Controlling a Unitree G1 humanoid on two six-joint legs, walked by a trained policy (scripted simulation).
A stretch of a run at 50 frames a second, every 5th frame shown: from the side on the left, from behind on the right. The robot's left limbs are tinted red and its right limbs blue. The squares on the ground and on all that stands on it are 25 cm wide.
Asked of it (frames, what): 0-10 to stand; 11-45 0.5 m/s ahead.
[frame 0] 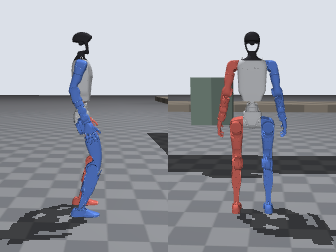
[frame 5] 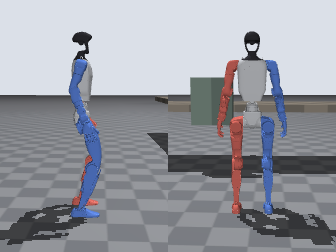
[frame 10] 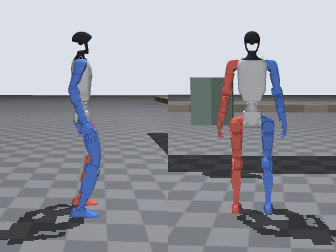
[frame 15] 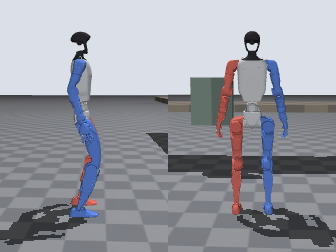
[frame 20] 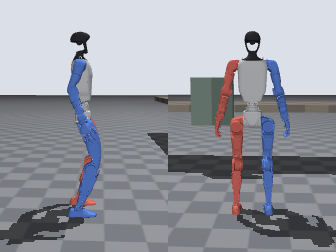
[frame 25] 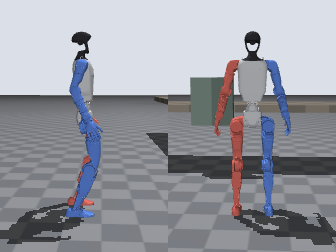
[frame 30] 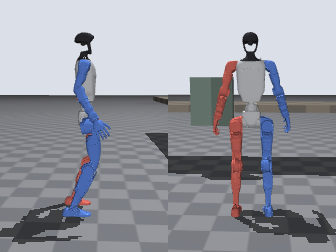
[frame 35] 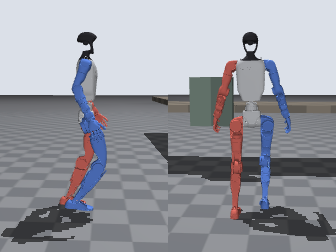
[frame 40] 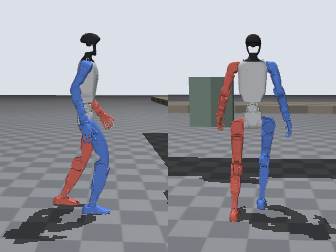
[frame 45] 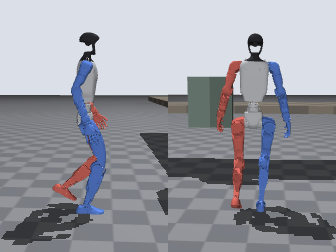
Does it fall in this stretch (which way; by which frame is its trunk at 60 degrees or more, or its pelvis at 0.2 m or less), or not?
no
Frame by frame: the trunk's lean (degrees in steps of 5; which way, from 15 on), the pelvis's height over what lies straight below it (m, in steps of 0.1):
0: 0, 0.8
5: 0, 0.8
10: 0, 0.8
15: 0, 0.8
20: 5, 0.8
25: 5, 0.8
30: 5, 0.8
35: 0, 0.8
40: 5, 0.8
45: 5, 0.8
